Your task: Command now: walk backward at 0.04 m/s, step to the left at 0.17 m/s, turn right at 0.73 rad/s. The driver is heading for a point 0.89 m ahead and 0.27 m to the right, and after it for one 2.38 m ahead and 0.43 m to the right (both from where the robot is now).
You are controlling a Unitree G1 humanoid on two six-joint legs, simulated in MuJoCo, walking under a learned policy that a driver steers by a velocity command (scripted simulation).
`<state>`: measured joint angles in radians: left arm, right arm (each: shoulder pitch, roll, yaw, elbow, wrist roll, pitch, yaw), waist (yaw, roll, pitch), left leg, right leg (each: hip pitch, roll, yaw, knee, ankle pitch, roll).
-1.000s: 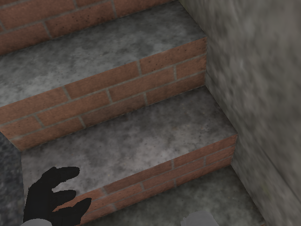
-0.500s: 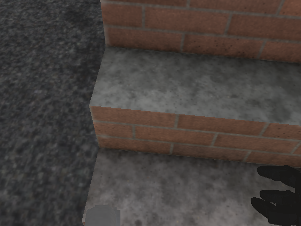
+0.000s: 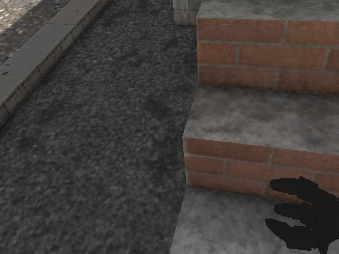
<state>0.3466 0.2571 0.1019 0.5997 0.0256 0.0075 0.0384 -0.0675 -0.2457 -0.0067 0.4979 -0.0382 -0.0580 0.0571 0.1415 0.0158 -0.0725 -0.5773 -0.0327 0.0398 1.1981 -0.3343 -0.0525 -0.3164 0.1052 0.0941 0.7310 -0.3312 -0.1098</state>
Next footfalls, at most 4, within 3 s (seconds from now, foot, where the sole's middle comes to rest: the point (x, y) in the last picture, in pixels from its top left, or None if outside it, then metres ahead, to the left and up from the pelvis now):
0.36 left None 0.02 0.16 -0.76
0.52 right None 0.00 0.03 -0.76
0.70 left None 0.08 0.15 -0.51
1.38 left None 0.02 0.07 -0.68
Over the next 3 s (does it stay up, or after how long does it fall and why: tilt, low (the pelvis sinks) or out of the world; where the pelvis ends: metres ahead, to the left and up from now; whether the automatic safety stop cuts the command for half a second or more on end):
falls after 1.92 s (tilt)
